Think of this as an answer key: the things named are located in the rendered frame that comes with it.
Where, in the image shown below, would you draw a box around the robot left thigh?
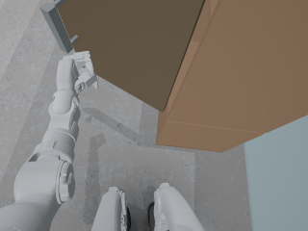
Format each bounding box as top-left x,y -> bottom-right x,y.
91,190 -> 127,231

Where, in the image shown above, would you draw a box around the robot thigh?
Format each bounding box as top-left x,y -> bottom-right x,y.
91,190 -> 127,231
154,186 -> 205,231

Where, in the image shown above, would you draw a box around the robot left forearm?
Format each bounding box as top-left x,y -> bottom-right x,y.
13,90 -> 81,201

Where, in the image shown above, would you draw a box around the robot right thigh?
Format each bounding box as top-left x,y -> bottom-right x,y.
154,186 -> 205,231

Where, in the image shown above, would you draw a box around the robot left upper arm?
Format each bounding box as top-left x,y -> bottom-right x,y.
0,160 -> 76,231

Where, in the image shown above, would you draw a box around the handle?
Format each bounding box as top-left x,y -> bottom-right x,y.
39,0 -> 79,54

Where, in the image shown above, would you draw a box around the cupboard door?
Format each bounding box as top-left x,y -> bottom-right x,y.
54,0 -> 206,112

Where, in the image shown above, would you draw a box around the robot left hand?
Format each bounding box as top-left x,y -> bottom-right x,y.
56,51 -> 99,96

